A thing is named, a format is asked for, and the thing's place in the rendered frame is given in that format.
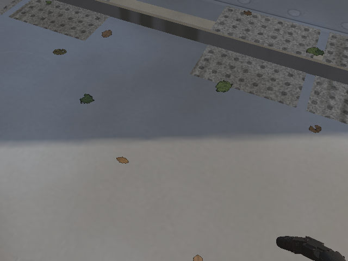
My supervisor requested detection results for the right robot hand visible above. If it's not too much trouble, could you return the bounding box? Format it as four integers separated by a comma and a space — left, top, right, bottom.
276, 236, 346, 261

